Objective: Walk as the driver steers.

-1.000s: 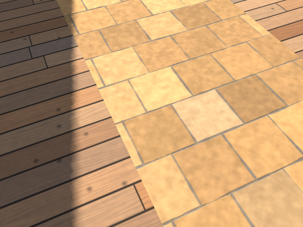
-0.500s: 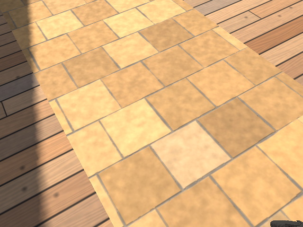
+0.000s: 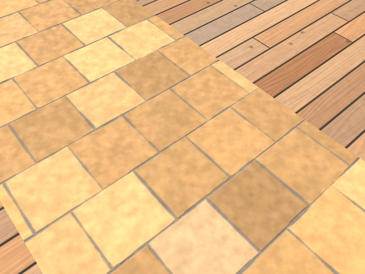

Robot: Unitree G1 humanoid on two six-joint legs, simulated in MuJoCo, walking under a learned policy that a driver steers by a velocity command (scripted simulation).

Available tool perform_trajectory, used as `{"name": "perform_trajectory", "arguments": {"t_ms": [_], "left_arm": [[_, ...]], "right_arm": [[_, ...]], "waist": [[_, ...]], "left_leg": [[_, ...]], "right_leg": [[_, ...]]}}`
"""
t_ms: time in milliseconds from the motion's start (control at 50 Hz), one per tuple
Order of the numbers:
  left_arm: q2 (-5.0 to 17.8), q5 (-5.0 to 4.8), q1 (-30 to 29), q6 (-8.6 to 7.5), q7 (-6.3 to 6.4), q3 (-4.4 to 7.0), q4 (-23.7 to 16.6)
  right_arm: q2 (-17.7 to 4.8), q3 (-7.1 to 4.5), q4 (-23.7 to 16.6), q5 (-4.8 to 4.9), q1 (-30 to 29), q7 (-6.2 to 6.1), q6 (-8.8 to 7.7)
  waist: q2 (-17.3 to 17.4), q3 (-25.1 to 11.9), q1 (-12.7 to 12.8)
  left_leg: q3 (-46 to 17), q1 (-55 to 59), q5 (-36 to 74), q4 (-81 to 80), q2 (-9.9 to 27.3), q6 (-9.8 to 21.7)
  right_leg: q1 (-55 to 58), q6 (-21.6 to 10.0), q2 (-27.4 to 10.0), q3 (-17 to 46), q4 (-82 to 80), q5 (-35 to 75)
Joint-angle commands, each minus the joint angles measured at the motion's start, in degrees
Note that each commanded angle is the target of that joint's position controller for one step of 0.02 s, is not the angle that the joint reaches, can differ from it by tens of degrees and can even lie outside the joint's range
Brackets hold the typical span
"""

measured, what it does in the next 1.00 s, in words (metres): walks ahead, turning left: right foot, then left foot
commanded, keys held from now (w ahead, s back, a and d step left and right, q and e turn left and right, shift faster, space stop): w+q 0.88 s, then w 0.12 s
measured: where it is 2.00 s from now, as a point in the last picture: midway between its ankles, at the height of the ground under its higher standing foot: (75, 152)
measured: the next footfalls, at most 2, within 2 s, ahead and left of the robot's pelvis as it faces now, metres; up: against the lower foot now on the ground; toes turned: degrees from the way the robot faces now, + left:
right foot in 0.16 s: +0.27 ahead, -0.15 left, +0.00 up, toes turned +5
left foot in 0.66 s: +0.47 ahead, +0.18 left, +0.00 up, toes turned +25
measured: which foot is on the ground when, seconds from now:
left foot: down 0.00-0.18, up 0.20-0.64, down 0.66-1.00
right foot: up 0.00-0.14, down 0.16-0.66, up 0.68-1.00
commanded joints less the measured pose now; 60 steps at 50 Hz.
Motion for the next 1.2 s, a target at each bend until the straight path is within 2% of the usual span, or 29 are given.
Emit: {"name": "perform_trajectory", "arguments": {"t_ms": [20, 60, 120, 140, 160, 180, 200, 220, 260, 300, 380, 460, 580, 620, 660, 680, 700, 720, 740, 760, 780, 800, 880, 980, 1060, 1120, 1160, 1180, 1200], "left_arm": [[2.24, -0.43, -6.64, -1.42, -0.70, 0.20, -5.06], [3.04, -0.70, -9.15, -2.01, -1.35, 0.37, -6.04], [5.75, -0.79, -5.88, -2.87, -1.66, 1.37, -5.54], [7.50, -0.62, -0.21, -3.06, -1.33, 2.33, -3.92], [10.41, 0.28, 8.36, -3.24, -0.80, 3.45, -2.32], [15.80, 1.38, 16.35, -2.79, -0.23, 4.82, -1.50], [13.95, 0.79, 17.97, -2.10, -0.43, 4.37, -0.69], [9.39, 0.31, 15.02, -1.84, -0.34, 3.04, -1.05], [5.70, 0.21, 8.46, -1.67, -0.34, 1.77, -0.95], [4.30, 0.68, 4.10, -2.11, -0.53, 1.46, -0.53], [6.27, 0.90, 3.38, -3.09, -0.23, 2.50, 1.23], [8.26, 0.69, 4.53, -2.53, 0.45, 3.11, 2.54], [11.49, -1.07, 8.77, -0.55, 0.62, 4.29, 4.76], [13.18, -1.66, 8.15, 0.25, 0.78, 4.78, 4.75], [12.60, -1.96, 7.37, 1.06, 0.97, 4.39, 4.46], [9.17, 0.09, 8.92, 0.68, 1.04, 3.01, 3.28], [2.12, 1.46, 12.88, -1.05, 0.40, 0.73, -0.02], [7.70, -1.03, 5.91, -2.92, -0.24, 1.58, -0.49], [9.28, -2.60, 2.09, -3.84, -0.54, 2.00, -1.88], [8.48, -1.59, 1.99, -4.31, -0.12, 1.73, -1.43], [8.77, -0.08, 2.43, -4.23, 0.30, 2.09, -0.80], [9.11, 0.24, 3.65, -3.57, 0.21, 2.39, -0.50], [6.50, 1.09, 1.67, -1.61, 0.27, 1.89, -1.58], [3.66, 0.43, -7.08, -2.06, -0.95, 0.30, -3.24], [5.46, -0.22, -11.19, -2.80, -1.97, 0.57, -4.99], [6.81, -0.18, -9.46, -3.27, -2.41, 1.07, -5.14], [9.00, 0.16, -0.66, -3.59, -2.06, 2.42, -2.75], [11.47, 0.88, 8.16, -3.72, -1.79, 3.18, -1.37], [16.22, 1.40, 15.97, -3.28, -1.65, 4.61, 0.18]], "right_arm": [[-10.37, -2.35, -2.46, 0.71, 1.28, -0.64, -0.05], [-10.31, -2.42, -1.98, 0.89, 2.66, -0.92, 0.65], [-11.47, -2.98, -2.01, 0.82, 1.88, -1.48, 1.52], [-10.86, -2.73, -2.27, 0.70, 1.21, -1.53, 1.63], [-8.40, -1.82, -3.27, 0.05, 0.55, -1.40, 1.48], [-3.21, -0.31, -5.46, -0.37, 4.05, -1.35, 0.76], [-3.31, 0.02, -5.94, 0.77, 6.69, -1.19, -0.04], [-8.99, -1.59, -5.90, 1.92, 3.31, -1.21, -0.06], [-8.71, -1.99, -7.16, 1.30, -2.16, -1.26, 0.62], [-6.79, -2.26, -7.34, 1.02, -1.35, -1.06, 2.14], [-4.77, -2.09, -9.49, 0.56, -3.71, -0.94, 3.76], [-3.64, -1.49, -11.50, 0.51, -9.73, 0.49, 3.18], [-4.57, -1.44, -16.10, 0.40, -18.42, 2.26, 3.35], [-6.29, -2.36, -16.60, 0.22, -16.17, 2.40, 3.62], [-11.16, -5.36, -12.91, 0.56, -1.35, 1.68, 3.92], [-16.98, -7.40, -11.22, 0.86, 6.95, 0.37, 4.52], [-21.78, -7.37, -12.62, 0.88, 3.38, 0.50, 3.68], [-16.41, -5.82, -13.98, 0.63, 4.51, 1.11, 2.68], [-13.62, -4.96, -13.34, 0.23, 2.90, 1.28, 1.85], [-12.10, -4.44, -13.66, 0.37, -0.25, 1.18, 1.52], [-10.33, -3.88, -14.39, 0.05, -4.10, 0.95, 1.57], [-9.12, -3.37, -15.54, -0.69, -6.28, 0.66, 1.56], [-10.63, -3.78, -15.33, -0.24, -5.34, -0.65, 1.14], [-10.10, -3.48, -12.79, 0.04, -1.23, -1.56, 1.25], [-10.40, -3.52, -10.40, 0.28, 2.33, -1.40, 1.40], [-10.81, -3.75, -9.44, 0.11, 2.69, -1.64, 2.10], [-10.13, -3.40, -9.78, 0.06, 0.98, -1.68, 2.54], [-8.28, -2.47, -10.85, -0.50, 0.32, -1.67, 2.56], [-4.56, -1.29, -11.37, 0.12, 7.51, -1.64, 1.84]], "waist": [[5.37, 1.20, -0.25], [5.99, 1.55, -0.43], [7.90, -0.09, 2.90], [7.54, -3.23, 6.02], [5.93, -10.38, 9.96], [-5.27, -20.12, 10.89], [-15.92, -25.32, 10.05], [-9.14, -16.64, 10.49], [-3.52, -6.08, 7.98], [-5.46, -1.93, 4.72], [-2.29, 0.14, 3.42], [-1.00, 1.31, 5.28], [-0.68, 3.86, 7.75], [-2.30, 1.28, 5.45], [-1.00, -6.98, -2.80], [7.64, -12.18, -5.17], [19.38, -17.71, 2.26], [10.82, -20.12, -2.63], [8.76, -12.47, -2.41], [4.37, -8.61, 0.00], [3.60, -5.98, 2.41], [4.79, -5.40, 4.29], [4.06, -3.33, 5.01], [6.46, -1.10, 0.78], [6.90, 1.03, -0.95], [8.54, 1.27, 0.42], [8.38, -3.68, 5.31], [5.90, -11.66, 9.25], [-7.60, -21.00, 8.63]], "left_leg": [[-8.87, -3.49, 13.75, -3.83, 13.69, 8.30], [-11.20, -0.58, 12.93, -1.34, 15.14, 7.92], [-14.35, 1.62, 15.11, 4.13, 16.69, 6.22], [-13.08, 0.25, 20.22, 9.90, 14.55, 4.89], [-10.90, -6.05, 17.78, 21.90, 11.21, 2.99], [-5.03, -25.27, -0.25, 42.94, 3.59, -0.95], [-7.37, -36.31, -23.55, 54.91, 2.01, -1.92], [-9.25, -40.86, -20.45, 59.94, 5.41, -1.87], [-6.86, -39.48, -11.69, 57.72, 9.38, -2.14], [-7.00, -34.39, -7.33, 54.27, 11.82, -2.61], [-7.03, -35.59, -0.28, 48.89, 12.63, -4.04], [-4.33, -34.09, 11.26, 35.19, 11.81, -3.64], [0.35, -34.14, 6.69, 24.57, 9.74, -0.41], [3.59, -28.40, 0.61, 23.75, 6.35, 1.84], [6.13, -7.06, 2.70, 19.28, 0.42, 5.42], [-8.38, 10.03, 4.38, 18.09, 8.95, 9.25], [-42.07, 23.97, -8.88, 9.09, 21.03, 19.76], [-46.97, 24.83, -12.88, 2.78, 22.87, 18.98], [-39.16, 19.77, -8.49, 2.51, 21.61, 16.63], [-32.55, 11.91, -2.76, 3.10, 19.10, 14.75], [-27.23, 4.36, 3.34, 2.77, 16.92, 13.41], [-24.66, -0.35, 7.43, 1.56, 15.64, 13.12], [-18.54, -7.32, 16.04, -0.94, 13.04, 13.52], [-12.75, -8.75, 10.45, -1.21, 10.09, 9.41], [-16.21, -2.23, 8.66, 1.64, 13.62, 9.06], [-18.60, 3.24, 14.93, 5.10, 16.11, 7.94], [-15.97, 3.38, 30.02, 14.86, 12.75, 5.86], [-13.31, -3.13, 26.58, 27.75, 9.65, 3.88], [-8.00, -23.72, 6.06, 49.50, 1.11, -1.05]], "right_leg": [[5.30, 0.71, 3.18, -2.13, -7.50, 5.80], [5.69, 0.28, 4.00, -1.41, -10.67, 4.02], [12.74, -1.52, 4.95, -1.25, -14.28, -1.67], [21.41, -3.05, 5.56, -2.19, -16.16, -2.13], [35.99, -5.87, 0.90, 1.23, -13.33, -0.87], [58.34, -12.24, -13.21, 19.10, -12.58, -3.08], [62.66, -16.94, -19.27, 36.64, -19.28, -12.61], [55.97, -14.68, -16.93, 30.90, -21.24, -18.38], [40.87, -11.89, -12.33, 17.42, -25.06, -14.40], [31.38, -11.05, -9.65, 9.49, -29.43, -9.85], [28.71, -12.33, -9.70, 0.19, -33.05, -0.56], [30.70, -10.71, -7.89, -8.41, -33.19, 2.59], [40.36, -8.56, -10.96, -12.70, -29.36, 6.77], [42.56, -7.28, -10.96, -14.59, -21.99, 24.13], [37.12, -4.37, -7.43, -17.90, -1.03, 33.57], [21.79, -1.23, -4.53, -18.38, 18.15, 11.94], [-1.04, 1.73, 7.61, -8.85, 35.17, -34.24], [-6.99, 0.48, 6.32, 1.19, 39.53, -33.25], [-11.03, -0.94, 4.15, 0.55, 38.00, -27.62], [-8.50, -1.58, 1.66, 0.69, 33.39, -22.76], [-4.23, -1.31, 0.03, 0.84, 28.45, -19.70], [-0.30, -1.08, -0.95, 1.36, 26.30, -17.66], [1.83, 2.10, 0.45, -0.27, 15.76, -11.02], [6.76, 2.70, 3.33, -1.89, -4.52, 7.82], [5.16, 0.48, 3.97, -1.13, -10.17, 6.47], [6.20, -2.11, 4.63, -1.74, -12.28, -0.73], [18.80, -4.96, 6.78, -4.30, -14.88, -1.32], [33.83, -8.46, 0.76, 1.43, -12.03, 1.23], [56.25, -17.44, -11.63, 24.13, -13.52, -7.50]]}}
